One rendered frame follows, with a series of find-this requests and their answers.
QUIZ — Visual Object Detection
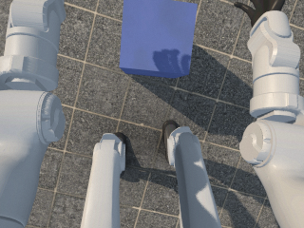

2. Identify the robot left thigh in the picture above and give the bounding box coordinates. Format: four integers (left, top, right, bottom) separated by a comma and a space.
80, 140, 125, 228

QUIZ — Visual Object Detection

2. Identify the robot right upper arm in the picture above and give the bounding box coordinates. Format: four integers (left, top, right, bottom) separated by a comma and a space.
239, 120, 304, 228

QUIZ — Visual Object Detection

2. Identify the carton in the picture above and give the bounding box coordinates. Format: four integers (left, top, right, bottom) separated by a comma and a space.
119, 0, 198, 79

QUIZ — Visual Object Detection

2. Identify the robot right hand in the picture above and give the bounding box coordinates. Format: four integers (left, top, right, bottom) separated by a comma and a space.
234, 0, 286, 27

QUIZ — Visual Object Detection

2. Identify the robot left upper arm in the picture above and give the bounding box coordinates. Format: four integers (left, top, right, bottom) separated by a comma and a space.
0, 89, 66, 228

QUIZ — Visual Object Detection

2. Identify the left robot forearm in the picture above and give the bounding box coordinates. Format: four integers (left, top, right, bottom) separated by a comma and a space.
0, 0, 67, 91

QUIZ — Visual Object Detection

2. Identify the left robot foot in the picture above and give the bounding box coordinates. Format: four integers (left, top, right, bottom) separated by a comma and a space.
114, 132, 127, 177

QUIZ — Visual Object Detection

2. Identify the right robot forearm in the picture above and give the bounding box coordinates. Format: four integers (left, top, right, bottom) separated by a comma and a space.
247, 10, 304, 126

